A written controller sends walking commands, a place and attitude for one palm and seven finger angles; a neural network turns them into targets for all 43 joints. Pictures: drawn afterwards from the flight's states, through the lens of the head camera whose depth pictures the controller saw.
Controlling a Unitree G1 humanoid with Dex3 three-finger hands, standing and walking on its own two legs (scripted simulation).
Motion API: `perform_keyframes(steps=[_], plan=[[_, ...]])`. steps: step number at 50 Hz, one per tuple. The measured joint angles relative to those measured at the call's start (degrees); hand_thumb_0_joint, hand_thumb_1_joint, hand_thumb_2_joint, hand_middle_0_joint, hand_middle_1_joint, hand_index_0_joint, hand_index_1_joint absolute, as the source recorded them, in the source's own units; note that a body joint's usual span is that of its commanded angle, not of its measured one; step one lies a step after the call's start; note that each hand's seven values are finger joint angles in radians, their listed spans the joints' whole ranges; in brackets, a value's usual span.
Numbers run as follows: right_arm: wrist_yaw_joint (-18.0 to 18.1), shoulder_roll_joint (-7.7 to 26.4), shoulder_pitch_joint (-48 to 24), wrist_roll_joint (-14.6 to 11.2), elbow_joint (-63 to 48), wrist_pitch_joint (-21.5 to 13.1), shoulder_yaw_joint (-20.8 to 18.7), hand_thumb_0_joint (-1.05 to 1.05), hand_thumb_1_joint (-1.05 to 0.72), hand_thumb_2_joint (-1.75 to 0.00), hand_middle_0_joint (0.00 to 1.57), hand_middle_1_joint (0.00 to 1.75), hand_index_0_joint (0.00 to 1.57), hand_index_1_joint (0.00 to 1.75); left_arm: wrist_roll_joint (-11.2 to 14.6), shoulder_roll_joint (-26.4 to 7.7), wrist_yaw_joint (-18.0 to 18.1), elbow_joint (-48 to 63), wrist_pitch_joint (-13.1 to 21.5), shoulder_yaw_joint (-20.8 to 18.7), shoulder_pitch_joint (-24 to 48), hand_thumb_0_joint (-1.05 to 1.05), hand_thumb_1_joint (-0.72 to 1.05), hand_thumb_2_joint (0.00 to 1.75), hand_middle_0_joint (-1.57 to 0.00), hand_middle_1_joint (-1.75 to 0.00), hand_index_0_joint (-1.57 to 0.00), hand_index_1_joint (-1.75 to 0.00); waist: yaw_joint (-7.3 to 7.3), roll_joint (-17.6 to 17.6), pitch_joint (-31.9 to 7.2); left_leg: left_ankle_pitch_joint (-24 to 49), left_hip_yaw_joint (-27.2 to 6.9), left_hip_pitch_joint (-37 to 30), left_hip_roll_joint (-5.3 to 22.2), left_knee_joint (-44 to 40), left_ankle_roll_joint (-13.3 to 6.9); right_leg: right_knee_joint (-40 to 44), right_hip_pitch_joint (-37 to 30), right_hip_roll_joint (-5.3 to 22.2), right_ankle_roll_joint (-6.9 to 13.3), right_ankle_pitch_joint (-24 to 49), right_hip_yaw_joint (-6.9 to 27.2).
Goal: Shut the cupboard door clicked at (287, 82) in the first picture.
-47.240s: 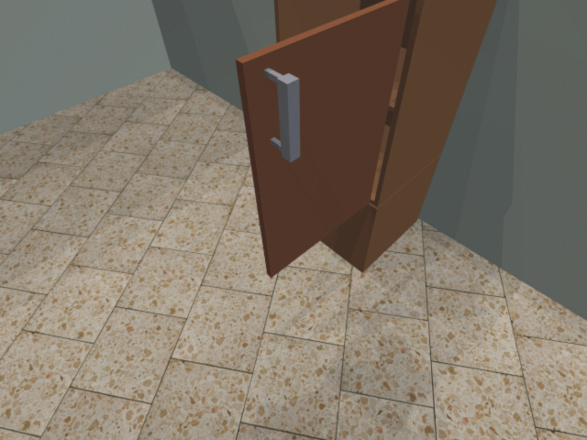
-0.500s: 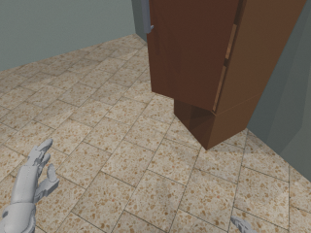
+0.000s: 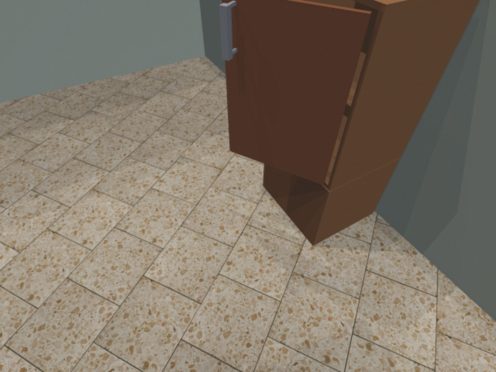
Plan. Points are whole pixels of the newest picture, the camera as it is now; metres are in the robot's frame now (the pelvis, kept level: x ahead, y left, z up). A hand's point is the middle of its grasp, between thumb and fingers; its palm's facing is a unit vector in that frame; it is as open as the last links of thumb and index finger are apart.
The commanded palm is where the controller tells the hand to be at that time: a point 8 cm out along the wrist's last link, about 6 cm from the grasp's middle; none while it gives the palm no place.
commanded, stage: let the arm hang, fingers relaxed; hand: left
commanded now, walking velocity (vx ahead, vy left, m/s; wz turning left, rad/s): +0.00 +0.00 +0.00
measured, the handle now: (230, 30) +0.97 +0.09 +0.15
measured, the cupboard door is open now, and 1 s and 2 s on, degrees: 32 32 32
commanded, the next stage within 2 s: look to check the result in 0.50 s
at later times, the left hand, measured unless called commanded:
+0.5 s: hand out of the picture -0.06 +0.14 -0.18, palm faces +0.04 -0.99 -0.11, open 7.3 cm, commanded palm none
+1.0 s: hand out of the picture -0.02 +0.20 -0.18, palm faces +0.00 -0.98 -0.20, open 7.3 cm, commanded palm none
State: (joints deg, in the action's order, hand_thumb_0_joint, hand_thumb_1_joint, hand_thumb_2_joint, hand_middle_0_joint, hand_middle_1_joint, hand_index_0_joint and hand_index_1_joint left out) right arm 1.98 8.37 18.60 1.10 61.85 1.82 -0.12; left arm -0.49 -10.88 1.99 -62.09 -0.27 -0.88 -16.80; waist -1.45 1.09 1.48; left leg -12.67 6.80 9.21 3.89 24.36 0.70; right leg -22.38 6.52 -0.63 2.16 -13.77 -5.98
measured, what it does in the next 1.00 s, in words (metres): stands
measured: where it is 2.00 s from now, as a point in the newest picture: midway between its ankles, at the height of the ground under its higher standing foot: outside the picture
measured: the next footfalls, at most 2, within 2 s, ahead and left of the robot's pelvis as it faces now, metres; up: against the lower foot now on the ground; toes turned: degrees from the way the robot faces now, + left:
right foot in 2.00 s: +0.08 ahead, -0.11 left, +0.00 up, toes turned +28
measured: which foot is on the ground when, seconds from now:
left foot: down 0.00-1.00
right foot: down 0.00-1.00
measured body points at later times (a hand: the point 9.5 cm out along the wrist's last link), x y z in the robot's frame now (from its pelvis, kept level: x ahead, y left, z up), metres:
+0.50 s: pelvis -0.01 +0.01 +0.00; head -0.02 +0.02 +0.45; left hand -0.06 +0.20 -0.17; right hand -0.05 -0.18 -0.16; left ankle +0.01 +0.12 -0.74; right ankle -0.01 -0.09 -0.74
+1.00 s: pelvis -0.01 +0.03 +0.00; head -0.01 +0.02 +0.45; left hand -0.02 +0.25 -0.16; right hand -0.05 -0.18 -0.16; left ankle +0.01 +0.12 -0.74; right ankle -0.01 -0.09 -0.74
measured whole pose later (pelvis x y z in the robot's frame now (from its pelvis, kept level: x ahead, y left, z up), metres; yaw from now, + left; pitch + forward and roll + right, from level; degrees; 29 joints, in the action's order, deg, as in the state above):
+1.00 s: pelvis -0.01 +0.03 +0.00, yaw -1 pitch -2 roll +0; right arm 2.1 7.5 19.1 0.8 64.7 0.7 -0.4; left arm -0.8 -7.8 2.3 -65.8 0.6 -0.5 -18.0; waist -1.2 0.6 1.9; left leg -11.7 8.9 9.5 1.6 23.1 -1.8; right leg -23.3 8.4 1.7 -0.1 -12.8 -3.9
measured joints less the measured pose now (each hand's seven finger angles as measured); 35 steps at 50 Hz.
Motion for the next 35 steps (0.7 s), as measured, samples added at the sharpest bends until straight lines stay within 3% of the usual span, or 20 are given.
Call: perform_keyframes(steps=[20,35], plan=[[0.57,-3.61,2.14,-0.29,3.9,-0.72,0.36,0.0,-0.9,-0.9,0.2,0.3,0.2,0.3,-0.05,7.24,0.41,-5.79,0.8,1.34,-4.96,0.0,0.91,0.89,-0.2,-0.3,-0.2,-0.3,0.88,-0.98,-0.59,0.65,1.03,-0.25,-0.85,-0.8,-1.04,-0.02,0.44,0.86,-0.87,0.71,0.97],[0.45,-2.94,1.32,-0.25,2.78,-1.0,-0.02,0.0,-0.9,-0.9,0.2,0.3,0.2,0.3,-0.31,5.43,0.57,-4.77,0.92,0.73,-3.8,0.0,0.91,0.89,-0.2,-0.3,-0.2,-0.3,0.58,-0.71,-0.36,0.74,1.74,0.67,-1.59,-0.47,-1.9,-1.16,1.94,1.68,-1.64,0.76,1.68]])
